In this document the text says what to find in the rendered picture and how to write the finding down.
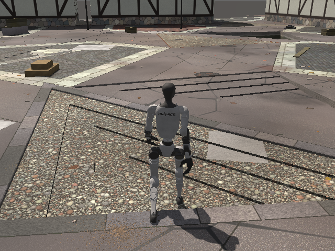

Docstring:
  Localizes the robot right forearm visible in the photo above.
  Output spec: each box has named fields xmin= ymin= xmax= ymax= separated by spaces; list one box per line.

xmin=182 ymin=128 xmax=192 ymax=158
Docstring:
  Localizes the right robot hand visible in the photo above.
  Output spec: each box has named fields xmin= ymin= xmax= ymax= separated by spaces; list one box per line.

xmin=180 ymin=158 xmax=193 ymax=175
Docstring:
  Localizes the left robot hand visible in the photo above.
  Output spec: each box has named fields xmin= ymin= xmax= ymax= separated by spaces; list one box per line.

xmin=147 ymin=135 xmax=159 ymax=145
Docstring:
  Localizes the robot right foot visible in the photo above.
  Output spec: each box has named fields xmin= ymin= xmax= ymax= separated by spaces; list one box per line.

xmin=176 ymin=196 xmax=183 ymax=204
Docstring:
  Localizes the robot left forearm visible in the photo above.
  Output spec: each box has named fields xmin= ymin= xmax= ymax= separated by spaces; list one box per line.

xmin=144 ymin=125 xmax=152 ymax=140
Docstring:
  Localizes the right robot upper arm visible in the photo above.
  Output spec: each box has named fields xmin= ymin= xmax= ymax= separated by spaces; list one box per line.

xmin=179 ymin=106 xmax=189 ymax=136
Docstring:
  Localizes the left robot shin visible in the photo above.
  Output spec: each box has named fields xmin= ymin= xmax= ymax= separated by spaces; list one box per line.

xmin=150 ymin=178 xmax=158 ymax=215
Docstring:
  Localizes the left robot upper arm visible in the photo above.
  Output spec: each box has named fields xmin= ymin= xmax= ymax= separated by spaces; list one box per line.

xmin=145 ymin=104 xmax=158 ymax=131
